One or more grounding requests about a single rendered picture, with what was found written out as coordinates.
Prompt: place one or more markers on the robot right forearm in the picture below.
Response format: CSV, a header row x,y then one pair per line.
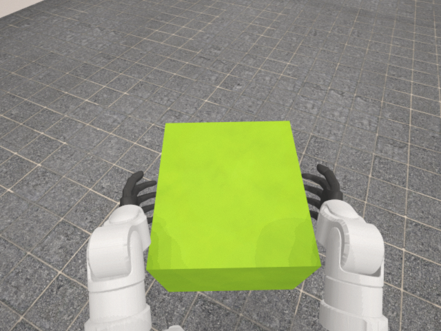
x,y
354,268

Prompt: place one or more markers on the right robot hand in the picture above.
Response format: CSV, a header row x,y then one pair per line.
x,y
330,185

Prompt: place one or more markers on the left robot shin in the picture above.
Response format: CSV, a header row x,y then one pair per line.
x,y
175,326

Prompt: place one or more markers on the carton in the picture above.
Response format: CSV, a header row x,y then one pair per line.
x,y
231,211

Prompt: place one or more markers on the left robot hand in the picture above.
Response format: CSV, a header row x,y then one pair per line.
x,y
131,191

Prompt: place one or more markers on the robot left forearm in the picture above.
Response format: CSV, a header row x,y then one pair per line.
x,y
116,273

